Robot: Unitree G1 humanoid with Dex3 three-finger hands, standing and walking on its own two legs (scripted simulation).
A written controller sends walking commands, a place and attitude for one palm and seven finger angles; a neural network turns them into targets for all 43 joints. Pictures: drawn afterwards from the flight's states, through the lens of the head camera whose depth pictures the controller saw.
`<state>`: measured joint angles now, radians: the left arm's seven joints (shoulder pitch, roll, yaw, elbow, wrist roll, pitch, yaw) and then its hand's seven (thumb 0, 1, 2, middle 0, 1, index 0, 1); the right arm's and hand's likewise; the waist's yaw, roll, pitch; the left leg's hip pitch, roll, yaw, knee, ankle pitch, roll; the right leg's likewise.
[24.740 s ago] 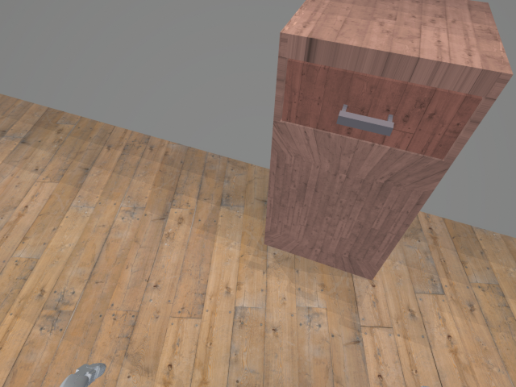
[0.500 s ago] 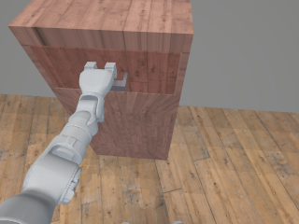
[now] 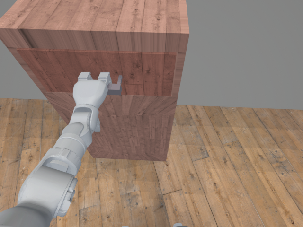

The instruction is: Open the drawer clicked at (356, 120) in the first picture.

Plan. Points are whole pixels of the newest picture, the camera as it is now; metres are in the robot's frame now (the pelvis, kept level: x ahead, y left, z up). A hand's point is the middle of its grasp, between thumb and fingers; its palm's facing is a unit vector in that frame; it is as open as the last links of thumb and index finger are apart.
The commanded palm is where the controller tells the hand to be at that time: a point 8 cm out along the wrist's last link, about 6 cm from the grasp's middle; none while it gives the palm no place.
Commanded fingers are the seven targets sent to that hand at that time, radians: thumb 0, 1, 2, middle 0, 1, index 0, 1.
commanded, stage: lower the fingers behind the handle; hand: left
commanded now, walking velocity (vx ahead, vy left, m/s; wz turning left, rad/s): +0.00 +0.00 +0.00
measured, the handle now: (100, 83) +0.52 +0.14 +0.05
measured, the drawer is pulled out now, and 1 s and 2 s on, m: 0.00 0.00 0.12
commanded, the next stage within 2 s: close the thumb around the handle in 0.12 s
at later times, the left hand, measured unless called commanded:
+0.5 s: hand (94, 103) +0.46 +0.16 +0.03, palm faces -0.01 -0.03 -1.00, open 11.6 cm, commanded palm +0.43 +0.16 +0.08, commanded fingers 0.00 0.34 0.66 -0.36 -1.29 -0.36 -1.29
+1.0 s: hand (94, 103) +0.46 +0.16 +0.03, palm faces -0.02 -0.03 -1.00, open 6.0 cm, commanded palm +0.43 +0.17 +0.08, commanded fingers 0.00 0.90 0.90 -0.40 -1.35 -0.40 -1.35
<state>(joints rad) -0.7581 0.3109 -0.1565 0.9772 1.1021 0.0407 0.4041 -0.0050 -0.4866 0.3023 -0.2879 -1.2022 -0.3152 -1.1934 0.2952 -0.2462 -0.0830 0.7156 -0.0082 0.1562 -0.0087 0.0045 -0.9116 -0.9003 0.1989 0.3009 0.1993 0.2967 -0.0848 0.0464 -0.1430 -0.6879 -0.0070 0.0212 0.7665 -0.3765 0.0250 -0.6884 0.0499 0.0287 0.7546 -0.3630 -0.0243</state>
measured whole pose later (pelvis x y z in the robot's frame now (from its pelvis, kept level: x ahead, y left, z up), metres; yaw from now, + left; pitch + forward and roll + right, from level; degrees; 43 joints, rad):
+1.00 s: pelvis +0.00 +0.00 +0.00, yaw +0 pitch +16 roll +0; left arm -0.74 0.33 -0.15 0.96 1.10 -0.01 0.35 -0.01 0.68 0.80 -0.31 -1.32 -0.35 -1.31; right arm 0.30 -0.23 -0.07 0.70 0.00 0.15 -0.02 0.00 -0.91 -0.90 0.20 0.30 0.20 0.30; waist -0.08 0.04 -0.14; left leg -0.65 -0.01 0.03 0.74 -0.37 0.03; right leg -0.65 0.05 0.03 0.73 -0.35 -0.02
